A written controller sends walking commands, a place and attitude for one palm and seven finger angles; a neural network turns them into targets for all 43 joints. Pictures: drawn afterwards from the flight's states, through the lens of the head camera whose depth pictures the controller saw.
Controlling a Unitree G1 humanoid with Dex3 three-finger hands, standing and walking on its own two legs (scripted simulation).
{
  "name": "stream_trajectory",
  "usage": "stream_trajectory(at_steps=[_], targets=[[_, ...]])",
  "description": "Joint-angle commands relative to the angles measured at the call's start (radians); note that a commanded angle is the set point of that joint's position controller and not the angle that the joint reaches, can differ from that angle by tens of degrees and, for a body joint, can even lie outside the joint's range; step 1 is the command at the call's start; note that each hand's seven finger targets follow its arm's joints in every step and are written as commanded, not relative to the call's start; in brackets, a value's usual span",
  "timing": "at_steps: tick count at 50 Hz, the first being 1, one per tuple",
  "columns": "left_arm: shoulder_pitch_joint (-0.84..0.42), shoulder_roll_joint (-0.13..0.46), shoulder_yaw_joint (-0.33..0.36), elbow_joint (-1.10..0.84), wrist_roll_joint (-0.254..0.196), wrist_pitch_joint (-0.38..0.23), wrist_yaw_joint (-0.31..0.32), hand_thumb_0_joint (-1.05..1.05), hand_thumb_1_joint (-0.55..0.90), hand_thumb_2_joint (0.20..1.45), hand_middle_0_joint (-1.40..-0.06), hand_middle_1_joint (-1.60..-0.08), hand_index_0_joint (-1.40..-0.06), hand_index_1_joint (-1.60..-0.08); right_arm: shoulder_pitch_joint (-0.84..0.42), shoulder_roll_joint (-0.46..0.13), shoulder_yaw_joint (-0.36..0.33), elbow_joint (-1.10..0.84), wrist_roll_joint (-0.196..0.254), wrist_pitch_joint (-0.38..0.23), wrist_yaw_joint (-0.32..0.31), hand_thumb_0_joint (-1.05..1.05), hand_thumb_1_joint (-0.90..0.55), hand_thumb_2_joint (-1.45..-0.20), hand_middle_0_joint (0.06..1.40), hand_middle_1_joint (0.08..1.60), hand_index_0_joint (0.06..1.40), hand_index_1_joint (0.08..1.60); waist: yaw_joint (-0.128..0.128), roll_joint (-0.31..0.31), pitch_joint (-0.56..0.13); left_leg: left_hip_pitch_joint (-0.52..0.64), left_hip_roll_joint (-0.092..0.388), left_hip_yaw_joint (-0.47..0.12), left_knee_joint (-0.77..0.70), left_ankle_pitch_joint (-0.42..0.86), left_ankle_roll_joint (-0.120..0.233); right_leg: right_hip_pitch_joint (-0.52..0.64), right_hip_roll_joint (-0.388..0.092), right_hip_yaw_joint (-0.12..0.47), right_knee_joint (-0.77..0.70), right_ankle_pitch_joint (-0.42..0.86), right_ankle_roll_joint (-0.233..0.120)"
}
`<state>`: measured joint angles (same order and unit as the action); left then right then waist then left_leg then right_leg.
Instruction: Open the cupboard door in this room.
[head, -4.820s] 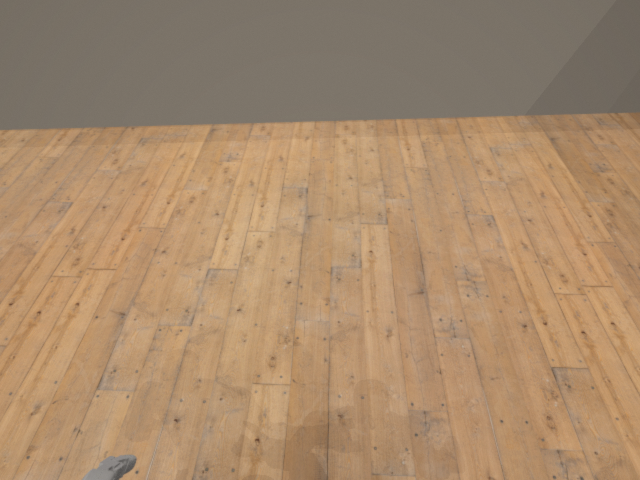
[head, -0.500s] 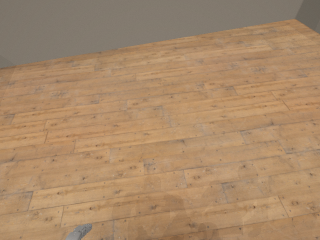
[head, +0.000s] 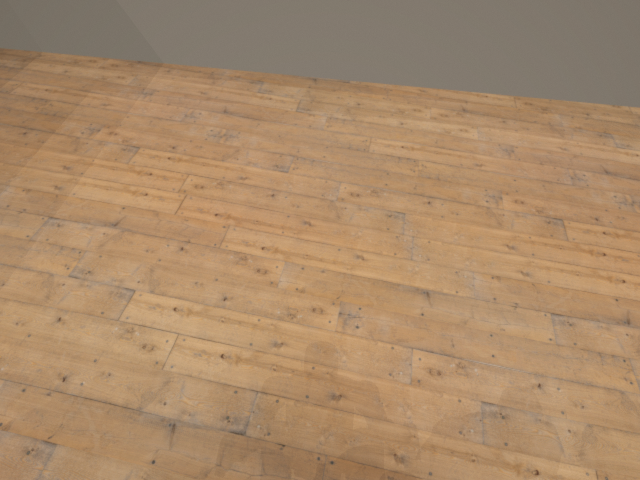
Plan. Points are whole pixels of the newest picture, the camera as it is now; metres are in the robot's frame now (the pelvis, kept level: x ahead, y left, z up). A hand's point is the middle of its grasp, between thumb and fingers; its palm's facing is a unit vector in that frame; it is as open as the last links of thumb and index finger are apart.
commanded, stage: turn or walk to find it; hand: left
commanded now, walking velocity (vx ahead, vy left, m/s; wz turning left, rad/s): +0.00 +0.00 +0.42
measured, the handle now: out of the picture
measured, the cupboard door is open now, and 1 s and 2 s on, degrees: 0 0 0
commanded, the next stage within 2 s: none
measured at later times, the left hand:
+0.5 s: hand out of the picture +0.04 +0.22 -0.14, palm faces +0.17 -0.95 -0.25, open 7.3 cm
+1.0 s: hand out of the picture -0.11 +0.18 -0.15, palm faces +0.44 -0.86 -0.25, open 7.3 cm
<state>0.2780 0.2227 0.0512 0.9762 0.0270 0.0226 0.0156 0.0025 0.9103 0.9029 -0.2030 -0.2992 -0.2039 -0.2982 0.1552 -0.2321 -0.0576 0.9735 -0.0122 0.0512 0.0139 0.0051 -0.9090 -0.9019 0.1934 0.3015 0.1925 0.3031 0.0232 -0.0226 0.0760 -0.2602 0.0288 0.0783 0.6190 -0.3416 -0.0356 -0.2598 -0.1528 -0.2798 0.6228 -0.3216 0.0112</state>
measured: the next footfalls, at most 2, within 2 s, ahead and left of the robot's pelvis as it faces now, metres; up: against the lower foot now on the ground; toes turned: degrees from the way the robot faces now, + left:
right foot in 0.58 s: +0.01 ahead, -0.11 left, +0.00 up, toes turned +10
left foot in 1.08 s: -0.11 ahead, +0.11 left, +0.00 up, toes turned +31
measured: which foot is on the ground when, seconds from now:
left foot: down 0.00-0.58, up 0.60-1.00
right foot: down 0.00-0.00, up 0.02-0.56, down 0.58-1.00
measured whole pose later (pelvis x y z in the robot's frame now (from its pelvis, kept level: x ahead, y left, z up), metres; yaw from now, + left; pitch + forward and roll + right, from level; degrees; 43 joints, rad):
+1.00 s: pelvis -0.07 -0.02 +0.01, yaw +25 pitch -1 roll +2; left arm 0.25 0.19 0.04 0.96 0.03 0.01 0.02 0.00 0.92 0.90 -0.20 -0.30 -0.20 -0.30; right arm 0.19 -0.25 -0.07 1.00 -0.02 0.07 0.01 0.01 -0.91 -0.90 0.19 0.30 0.19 0.30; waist 0.01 0.00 0.07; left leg -0.35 0.04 0.03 0.83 -0.44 -0.06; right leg -0.23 -0.14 -0.23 0.55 -0.30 -0.01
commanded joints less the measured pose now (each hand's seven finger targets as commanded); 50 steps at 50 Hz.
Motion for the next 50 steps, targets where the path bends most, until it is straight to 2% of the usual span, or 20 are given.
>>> stream_trajectory(at_steps=[1,2,3,5,7,10,20,24,27,28,29,30,31,32,34,36,40,45,48,50], targets=[[-0.057,0.082,0.016,-0.125,-0.011,0.009,0.01,0.0,0.9,0.9,-0.2,-0.3,-0.2,-0.3,0.164,-0.259,-0.057,-0.041,-0.006,-0.033,-0.016,0.0,-0.9,-0.9,0.2,0.3,0.2,0.3,-0.089,0.325,-0.138,0.226,0.391,-0.458,-0.307,0.624,0.21,-0.294,0.035,0.156,0.361,-0.342,0.061],[-0.075,0.1,0.022,-0.12,-0.008,0.018,0.009,0.0,0.9,0.9,-0.2,-0.3,-0.2,-0.3,0.145,-0.245,-0.054,-0.039,-0.01,-0.03,-0.022,0.0,-0.9,-0.9,0.2,0.3,0.2,0.3,-0.08,0.213,-0.118,0.171,0.391,-0.387,-0.304,0.558,0.238,-0.278,0.014,0.218,0.447,-0.293,0.048],[-0.083,0.089,0.025,-0.099,-0.004,0.024,0.011,0.0,0.9,0.9,-0.2,-0.3,-0.2,-0.3,0.105,-0.209,-0.043,-0.043,-0.01,-0.037,-0.032,0.0,-0.9,-0.9,0.2,0.3,0.2,0.3,-0.069,0.273,-0.102,0.134,0.313,-0.354,-0.317,0.509,0.205,-0.287,0.014,0.248,0.47,-0.231,0.053],[-0.079,0.11,0.034,-0.076,-0.004,0.022,-0.001,0.0,0.9,0.9,-0.2,-0.3,-0.2,-0.3,0.028,-0.166,-0.026,-0.071,-0.009,-0.038,-0.038,0.0,-0.9,-0.9,0.2,0.3,0.2,0.3,-0.041,0.205,-0.045,0.083,0.237,-0.291,-0.321,0.433,0.173,-0.29,0.023,0.262,0.518,-0.109,0.056],[-0.037,0.106,0.035,-0.055,-0.004,0.02,-0.005,0.0,0.9,0.9,-0.2,-0.3,-0.2,-0.3,0.017,-0.159,-0.023,-0.079,-0.004,-0.045,-0.037,0.0,-0.9,-0.9,0.2,0.3,0.2,0.3,-0.024,0.144,-0.062,0.108,0.198,-0.257,-0.325,0.441,0.161,-0.28,0.036,0.255,0.525,-0.048,0.067],[-0.036,0.104,0.036,-0.053,-0.005,0.019,-0.002,0.0,0.9,0.9,-0.2,-0.3,-0.2,-0.3,0.053,-0.154,-0.024,-0.073,-0.001,-0.051,-0.038,0.0,-0.9,-0.9,0.2,0.3,0.2,0.3,-0.028,0.131,-0.081,0.143,0.186,-0.265,-0.333,0.465,0.161,-0.278,0.04,0.264,0.499,-0.019,0.081],[-0.146,0.078,0.029,-0.113,-0.012,0.017,0.007,0.0,0.9,0.9,-0.2,-0.3,-0.2,-0.3,0.125,-0.157,-0.041,-0.064,-0.014,-0.04,-0.036,0.0,-0.9,-0.9,0.2,0.3,0.2,0.3,-0.069,0.141,-0.091,0.135,0.206,-0.434,-0.327,0.356,0.22,-0.219,0.076,0.281,0.287,-0.127,0.074],[-0.113,0.064,0.022,-0.116,-0.018,0.01,0.01,0.0,0.9,0.9,-0.2,-0.3,-0.2,-0.3,0.106,-0.158,-0.045,-0.067,-0.017,-0.033,-0.032,0.0,-0.9,-0.9,0.2,0.3,0.2,0.3,-0.049,0.149,-0.113,0.07,0.182,-0.471,-0.296,0.371,0.215,-0.089,0.114,0.272,0.095,-0.119,0.05],[-0.023,0.075,0.028,-0.098,-0.023,-0.002,0.016,0.0,0.9,0.9,-0.2,-0.3,-0.2,-0.3,0.081,-0.15,-0.048,-0.075,-0.009,-0.029,-0.025,0.0,-0.9,-0.9,0.2,0.3,0.2,0.3,-0.004,0.123,-0.152,-0.044,0.113,-0.437,-0.242,0.292,0.15,0.131,0.125,0.248,-0.182,0.067,0.035],[0.003,0.113,0.036,-0.092,-0.017,-0.009,0.021,0.0,0.9,0.9,-0.2,-0.3,-0.2,-0.3,0.085,-0.113,-0.046,-0.078,-0.001,-0.028,-0.02,0.0,-0.9,-0.9,0.2,0.3,0.2,0.3,0.007,0.04,-0.158,-0.164,0.056,-0.386,-0.171,0.174,0.098,0.261,0.047,0.318,-0.291,0.088,0.011],[0.019,0.203,0.053,-0.097,-0.001,-0.017,0.029,0.0,0.9,0.9,-0.2,-0.3,-0.2,-0.3,0.087,-0.053,-0.037,-0.096,0.006,-0.027,-0.015,0.0,-0.9,-0.9,0.2,0.3,0.2,0.3,0.02,-0.205,-0.143,-0.359,-0.072,-0.222,0.039,-0.053,0.028,0.342,-0.193,0.575,-0.382,-0.001,-0.073],[-0.018,0.229,0.052,-0.122,-0.004,-0.011,0.029,0.0,0.9,0.9,-0.2,-0.3,-0.2,-0.3,0.066,-0.082,-0.047,-0.11,-0.007,-0.022,-0.018,0.0,-0.9,-0.9,0.2,0.3,0.2,0.3,0.022,-0.249,-0.098,-0.356,-0.101,-0.151,0.271,-0.206,0.008,0.175,-0.339,0.651,-0.414,0.043,-0.16],[-0.077,0.19,0.047,-0.14,-0.008,-0.012,0.032,0.0,0.9,0.9,-0.2,-0.3,-0.2,-0.3,0.068,-0.105,-0.055,-0.095,-0.015,-0.009,-0.013,0.0,-0.9,-0.9,0.2,0.3,0.2,0.3,-0.006,-0.159,-0.066,-0.322,-0.063,-0.187,0.417,-0.167,0.013,0.066,-0.297,0.57,-0.419,0.015,-0.173],[-0.138,0.161,0.045,-0.146,-0.01,-0.02,0.032,0.0,0.9,0.9,-0.2,-0.3,-0.2,-0.3,0.094,-0.099,-0.056,-0.069,-0.016,0.003,-0.008,0.0,-0.9,-0.9,0.2,0.3,0.2,0.3,-0.038,-0.181,-0.028,-0.315,-0.043,-0.186,0.489,-0.118,0.008,0.009,-0.237,0.513,-0.426,-0.005,-0.148],[-0.18,0.112,0.023,-0.152,-0.013,-0.024,0.026,0.0,0.9,0.9,-0.2,-0.3,-0.2,-0.3,0.146,-0.082,-0.056,-0.034,-0.015,0.009,0.001,0.0,-0.9,-0.9,0.2,0.3,0.2,0.3,-0.075,-0.095,0.011,-0.3,-0.026,-0.151,0.579,-0.02,-0.007,-0.018,-0.149,0.374,-0.378,0.122,-0.107],[-0.139,0.104,0.021,-0.138,-0.012,-0.036,0.023,0.0,0.9,0.9,-0.2,-0.3,-0.2,-0.3,0.162,-0.065,-0.049,-0.022,-0.013,0.008,0.002,0.0,-0.9,-0.9,0.2,0.3,0.2,0.3,-0.065,-0.11,-0.009,-0.315,-0.02,-0.125,0.592,0.02,-0.027,0.057,-0.127,0.296,-0.346,0.231,-0.1],[-0.046,0.119,0.026,-0.104,-0.007,-0.037,0.023,0.0,0.9,0.9,-0.2,-0.3,-0.2,-0.3,0.095,-0.067,-0.044,-0.036,-0.012,0.01,-0.001,0.0,-0.9,-0.9,0.2,0.3,0.2,0.3,-0.021,-0.135,-0.023,-0.324,0.007,-0.108,0.529,-0.008,-0.049,0.132,-0.16,0.291,-0.323,0.309,-0.123],[0.009,0.162,0.04,-0.078,0.005,-0.029,0.019,0.0,0.9,0.9,-0.2,-0.3,-0.2,-0.3,0.001,-0.055,-0.028,-0.06,-0.005,0.004,-0.001,0.0,-0.9,-0.9,0.2,0.3,0.2,0.3,0.018,-0.156,-0.034,-0.229,0.012,-0.05,0.299,-0.112,-0.044,0.15,-0.197,0.271,-0.278,0.411,-0.151],[0.006,0.191,0.049,-0.07,0.008,-0.023,0.017,0.0,0.9,0.9,-0.2,-0.3,-0.2,-0.3,-0.002,-0.052,-0.019,-0.071,0.003,-0.008,-0.003,0.0,-0.9,-0.9,0.2,0.3,0.2,0.3,0.02,-0.197,-0.072,-0.143,0.003,-0.016,0.161,-0.127,-0.028,0.153,-0.215,0.257,-0.227,0.472,-0.157],[0.0,0.199,0.05,-0.063,0.006,-0.019,0.014,0.0,0.9,0.9,-0.2,-0.3,-0.2,-0.3,0.026,-0.053,-0.017,-0.065,0.005,-0.016,-0.005,0.0,-0.9,-0.9,0.2,0.3,0.2,0.3,0.002,-0.198,-0.104,-0.063,-0.015,0.015,0.026,-0.062,-0.02,0.15,-0.202,0.225,-0.169,0.502,-0.125]])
